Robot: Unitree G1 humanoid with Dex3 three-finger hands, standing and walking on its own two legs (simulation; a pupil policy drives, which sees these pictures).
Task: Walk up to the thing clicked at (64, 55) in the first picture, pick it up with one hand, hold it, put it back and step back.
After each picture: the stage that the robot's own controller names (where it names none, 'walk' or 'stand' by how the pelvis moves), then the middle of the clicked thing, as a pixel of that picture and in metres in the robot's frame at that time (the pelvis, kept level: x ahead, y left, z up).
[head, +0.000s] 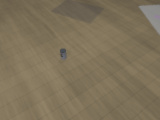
stand; (63, 54) +1.30 +0.22 -0.72
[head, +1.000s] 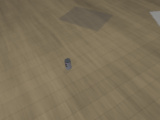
walk; (68, 64) +1.21 +0.25 -0.72
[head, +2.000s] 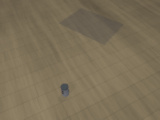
walk; (65, 90) +0.77 +0.20 -0.71
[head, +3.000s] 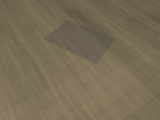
walk; out of the picture +0.46 +0.18 -0.70
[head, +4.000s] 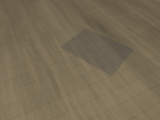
stand; out of the picture +0.40 +0.16 -0.72
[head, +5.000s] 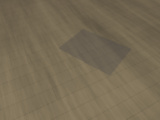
stand; out of the picture +0.40 +0.17 -0.73
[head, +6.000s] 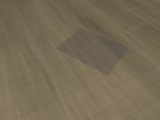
stand; out of the picture +0.39 +0.18 -0.73
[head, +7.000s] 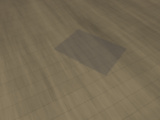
stand; out of the picture +0.39 +0.19 -0.73
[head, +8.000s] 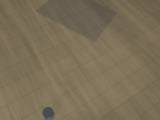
go down; (48, 114) +0.41 +0.19 -0.64
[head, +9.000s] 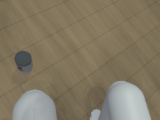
go down; (24, 62) +0.48 +0.20 -0.30
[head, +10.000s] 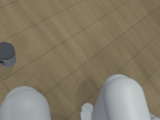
close in; (6, 55) +0.48 +0.21 -0.27
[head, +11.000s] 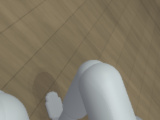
close; out of the picture +0.47 +0.25 -0.23
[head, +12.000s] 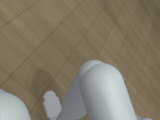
lift; out of the picture +0.44 +0.24 -0.23
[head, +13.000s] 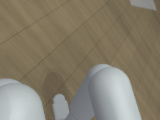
lift; out of the picture +0.39 +0.22 -0.21
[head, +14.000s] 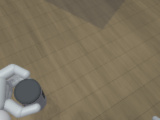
lift; (32, 96) +0.32 +0.17 +0.01
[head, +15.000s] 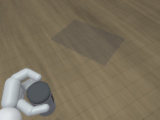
hold; (42, 99) +0.31 +0.15 +0.03
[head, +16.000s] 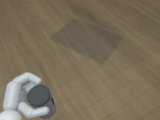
hold; (43, 102) +0.31 +0.15 +0.01
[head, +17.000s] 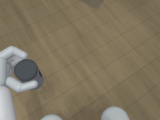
crouch; (30, 75) +0.40 +0.16 -0.06
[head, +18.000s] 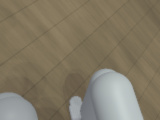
lower; out of the picture +0.48 +0.22 -0.16
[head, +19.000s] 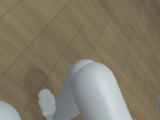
lower; out of the picture +0.46 +0.25 -0.24
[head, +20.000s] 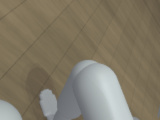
lower; out of the picture +0.46 +0.25 -0.24
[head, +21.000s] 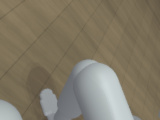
lower; out of the picture +0.46 +0.25 -0.24
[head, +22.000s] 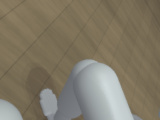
lower; out of the picture +0.47 +0.25 -0.24
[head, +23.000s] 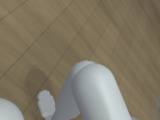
open; out of the picture +0.46 +0.23 -0.25
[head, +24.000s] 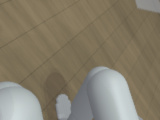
stand; out of the picture +0.47 +0.20 -0.26
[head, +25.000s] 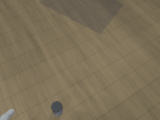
stand; (57, 108) +0.42 +0.13 -0.57
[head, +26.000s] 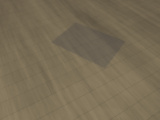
stand; out of the picture +0.40 +0.13 -0.67
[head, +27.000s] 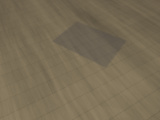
stand; out of the picture +0.40 +0.13 -0.67
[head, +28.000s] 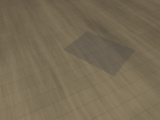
stand; out of the picture +0.42 +0.12 -0.72
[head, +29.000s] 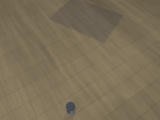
walk; (70, 108) +0.49 +0.10 -0.70
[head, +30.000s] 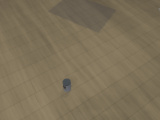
walk; (66, 85) +0.72 +0.11 -0.69
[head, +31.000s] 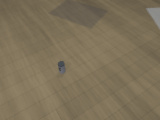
stand; (61, 67) +1.03 +0.23 -0.70
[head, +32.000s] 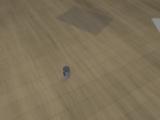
stand; (66, 72) +1.03 +0.16 -0.72
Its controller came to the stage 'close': yes
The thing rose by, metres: 0.73
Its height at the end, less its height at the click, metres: +0.00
